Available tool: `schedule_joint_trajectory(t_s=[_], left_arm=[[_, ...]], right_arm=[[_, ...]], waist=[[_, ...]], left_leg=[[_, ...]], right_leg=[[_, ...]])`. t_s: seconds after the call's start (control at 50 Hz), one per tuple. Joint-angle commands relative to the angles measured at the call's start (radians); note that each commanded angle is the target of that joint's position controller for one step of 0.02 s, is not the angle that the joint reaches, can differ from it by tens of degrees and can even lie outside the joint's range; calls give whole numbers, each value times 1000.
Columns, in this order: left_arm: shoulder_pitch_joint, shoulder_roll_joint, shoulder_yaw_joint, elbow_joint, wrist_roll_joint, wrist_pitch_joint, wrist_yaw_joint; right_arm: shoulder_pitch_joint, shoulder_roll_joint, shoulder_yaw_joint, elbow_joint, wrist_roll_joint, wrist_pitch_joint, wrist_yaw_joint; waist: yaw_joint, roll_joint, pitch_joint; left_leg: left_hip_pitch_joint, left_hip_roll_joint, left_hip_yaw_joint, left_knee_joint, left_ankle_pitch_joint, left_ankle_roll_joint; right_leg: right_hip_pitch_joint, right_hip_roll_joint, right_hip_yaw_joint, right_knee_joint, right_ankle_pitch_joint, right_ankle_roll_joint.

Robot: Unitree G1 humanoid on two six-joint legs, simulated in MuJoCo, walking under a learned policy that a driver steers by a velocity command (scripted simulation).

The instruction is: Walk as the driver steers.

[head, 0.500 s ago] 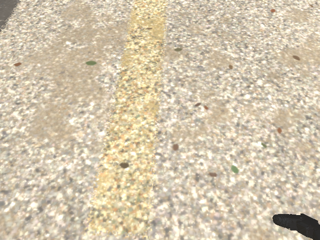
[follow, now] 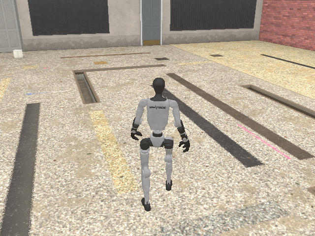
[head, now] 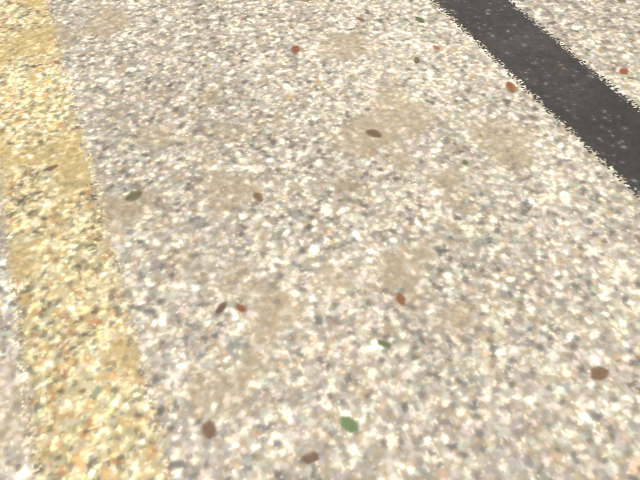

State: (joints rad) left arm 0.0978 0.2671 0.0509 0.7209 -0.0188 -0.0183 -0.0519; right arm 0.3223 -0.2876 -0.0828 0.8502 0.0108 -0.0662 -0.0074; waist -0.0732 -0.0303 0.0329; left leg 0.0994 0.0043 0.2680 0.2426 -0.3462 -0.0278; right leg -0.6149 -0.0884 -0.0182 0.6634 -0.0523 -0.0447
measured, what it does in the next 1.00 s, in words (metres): walks ahead: right foot, then left foot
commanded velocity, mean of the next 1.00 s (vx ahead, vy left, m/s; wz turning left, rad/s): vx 0.19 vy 0.00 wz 0.03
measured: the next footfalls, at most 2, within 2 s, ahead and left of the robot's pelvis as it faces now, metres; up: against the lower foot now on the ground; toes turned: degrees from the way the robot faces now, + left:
right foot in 0.06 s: +0.20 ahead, -0.11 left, +0.00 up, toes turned -5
left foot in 0.52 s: +0.44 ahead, +0.05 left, +0.00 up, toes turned -10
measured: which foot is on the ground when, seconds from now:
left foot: down 0.00-0.08, up 0.10-0.50, down 0.52-0.90, up 0.92-1.00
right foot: up 0.00-0.04, down 0.06-0.54, up 0.56-0.88, down 0.90-1.00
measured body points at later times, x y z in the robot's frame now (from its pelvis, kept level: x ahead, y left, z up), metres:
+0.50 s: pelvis +0.25 -0.03 +0.00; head +0.27 -0.04 +0.45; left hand +0.41 +0.22 -0.10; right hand +0.37 -0.31 -0.10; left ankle +0.41 +0.06 -0.72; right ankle +0.17 -0.11 -0.73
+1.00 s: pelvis +0.31 -0.07 +0.01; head +0.34 -0.09 +0.46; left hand +0.40 +0.23 -0.09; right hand +0.49 -0.35 -0.10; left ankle +0.35 +0.06 -0.68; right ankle +0.34 -0.18 -0.73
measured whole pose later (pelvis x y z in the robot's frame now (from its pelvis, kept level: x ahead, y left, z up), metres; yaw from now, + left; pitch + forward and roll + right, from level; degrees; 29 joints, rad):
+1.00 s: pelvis +0.31 -0.07 +0.01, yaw +6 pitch +2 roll +1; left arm 0.21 0.28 0.07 0.76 0.03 0.00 0.03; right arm 0.17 -0.33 -0.09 0.68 0.01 0.04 -0.03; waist 0.00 0.04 0.03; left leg -0.53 -0.11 -0.14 0.90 -0.42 -0.02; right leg -0.28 0.01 0.03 0.49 -0.24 -0.01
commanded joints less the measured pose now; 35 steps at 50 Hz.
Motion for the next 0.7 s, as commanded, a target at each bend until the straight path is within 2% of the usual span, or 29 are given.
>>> schedule_joint_trajectory(t_s=[0.02, 0.04, 0.06, 0.08, 0.1, 0.12, 0.14, 0.16, 0.18, 0.2, 0.22, 0.26, 0.28, 0.32, 0.36, 0.4, 0.44, 0.48, 0.5, 0.52, 0.54, 0.56, 0.58, 0.6, 0.62, 0.64, 0.66, 0.68, 0.7], left_arm=[[-21, 105, 34, -93, 1, -7, -8], [93, 138, 56, -68, -3, -5, -5], [263, 202, 92, -21, -6, -1, 9], [361, 313, 124, 0, -12, 9, 32], [303, 352, 117, -43, -10, -8, 26], [301, 257, 88, -50, -6, -24, 16], [276, 217, 76, -43, -1, -37, 15], [199, 192, 67, -54, 2, -42, 16], [135, 156, 56, -71, 10, -43, 22], [105, 151, 52, -90, 21, -41, 28], [97, 158, 56, -95, 23, -40, 33], [109, 188, 65, -88, 20, -38, 47], [108, 188, 64, -81, 18, -34, 55], [112, 161, 53, -67, 12, -24, 68], [144, 134, 41, -41, 15, -18, 75], [157, 134, 33, -18, 27, -20, 73], [146, 136, 31, 1, 37, -23, 68], [122, 147, 33, 16, 31, -21, 68], [103, 152, 35, 18, 22, -15, 73], [124, 154, 36, 20, 22, -12, 80], [172, 144, 34, 3, 44, -16, 85], [214, 109, 20, -4, 45, -15, 88], [182, 132, 20, -11, 40, -7, 79], [161, 146, 27, -16, 19, 7, 76], [115, 140, 27, -20, 13, 22, 78], [89, 137, 31, -26, 15, 35, 82], [72, 130, 31, -32, 17, 44, 88], [70, 106, 26, -33, 17, 46, 90], [76, 93, 24, -28, 18, 44, 92]], right_arm=[[-37, -212, -53, -51, 17, 11, -10], [-53, -217, -53, -55, 21, 21, -12], [-51, -197, -43, -60, 19, 23, -15], [-13, -110, -14, -93, -18, 13, -15], [12, -41, 16, -136, -21, -23, -6], [-103, -135, -4, -152, 18, -54, 8], [-153, -139, -3, -170, 37, -71, 14], [-157, -128, -2, -160, 17, -77, 4], [-147, -145, -13, -146, -10, -70, -4], [-125, -149, -17, -141, -18, -55, -4], [-110, -138, -17, -141, -24, -41, -5], [-111, -105, -10, -144, -30, -20, -10], [-115, -90, -4, -142, -29, -13, -10], [-149, -60, 12, -139, -24, -10, -3], [-202, -48, 22, -140, -17, -19, 13], [-224, -63, 21, -140, -10, -24, 26], [-235, -89, 13, -145, -11, -26, 35], [-221, -114, 4, -149, -17, -29, 41], [-179, -129, -4, -141, -21, -29, 43], [-140, -171, -18, -137, -25, -29, 40], [-114, -233, -31, -149, -32, -27, 37], [-60, -233, -31, -148, -41, -14, 32], [-30, -161, -10, -146, -25, -4, 31], [-75, -156, -9, -161, -12, 4, 29], [-112, -146, -9, -178, -4, 16, 24], [-150, -143, -7, -188, 0, 30, 17], [-173, -142, -7, -196, -3, 43, 9], [-187, -148, -12, -202, -8, 56, 4], [-179, -156, -18, -205, -14, 65, -2]], waist=[[64, 106, 6], [134, 105, -60], [216, 76, -151], [210, -122, -227], [131, -234, -368], [197, -90, -335], [181, -66, -210], [128, 12, -121], [90, 4, -86], [62, -13, -82], [48, -6, -88], [39, 6, -92], [38, -4, -96], [60, -39, -111], [101, -54, -126], [117, -56, -119], [117, -53, -95], [97, -52, -76], [68, -46, -80], [58, -2, -106], [88, 118, -177], [73, 276, -263], [47, 261, -314], [57, 184, -274], [54, 110, -224], [66, 73, -160], [80, 95, -133], [85, 136, -113], [81, 171, -121]], left_leg=[[5, 297, -58, 109, 874, 142], [-20, 273, -33, 276, 996, 122], [-141, 228, -12, 511, 935, 83], [-483, 140, -8, 869, 389, 21], [-781, -57, -230, 1133, -255, -17], [-890, 0, -364, 1163, -207, 8], [-920, 41, -349, 1110, -124, 35], [-868, 80, -346, 1018, -53, 36], [-793, 107, -345, 946, -18, 26], [-723, 113, -346, 927, -4, 14], [-688, 106, -337, 896, 0, -3], [-661, 77, -313, 808, 55, -34], [-661, 67, -300, 742, 105, -45], [-617, 58, -284, 582, 258, -48], [-561, 48, -279, 449, 428, -37], [-538, 47, -290, 384, 481, -17], [-550, 46, -301, 349, 414, 15], [-548, 30, -291, 310, 325, 51], [-504, 12, -275, 256, 346, 71], [-417, 28, -308, 222, 569, 100], [-261, 129, -461, 253, 926, 177], [-63, 308, -720, 211, 1048, 359], [-21, 340, -841, 154, 930, 397], [-62, 318, -817, 145, 698, 368], [-136, 277, -768, 120, 511, 325], [-237, 250, -725, 86, 381, 290], [-308, 204, -691, 58, 261, 255], [-356, 161, -663, 41, 203, 235], [-370, 141, -651, 34, 187, 232]], right_leg=[[71, 66, -78, -15, -135, -56], [224, 116, -108, -43, -143, -84], [490, 157, -91, -95, -93, -123], [796, -49, 269, -134, -111, -220], [988, -239, 831, -323, -314, -395], [970, -239, 793, -395, -341, -344], [856, -205, 648, -390, -288, -303], [699, -159, 527, -380, -105, -264], [583, -125, 425, -373, 110, -242], [505, -106, 375, -375, 269, -239], [462, -95, 341, -373, 395, -244], [399, -63, 265, -366, 544, -241], [394, -50, 222, -362, 575, -228], [389, -10, 144, -353, 547, -185], [409, -6, 121, -357, 477, -155], [447, -41, 135, -356, 416, -150], [491, -77, 150, -322, 407, -150], [528, -94, 158, -250, 425, -137], [534, -76, 144, -180, 432, -116], [520, -22, 114, -73, 415, -74], [420, 84, 59, 123, 207, -16], [183, 202, 22, 413, -313, 62], [93, 205, 107, 544, -611, 78], [39, 163, 148, 623, -579, 82], [16, 138, 141, 619, -533, 84], [21, 113, 136, 538, -493, 85], [66, 100, 124, 420, -453, 85], [113, 117, 97, 320, -430, 92], [152, 132, 84, 256, -416, 99]])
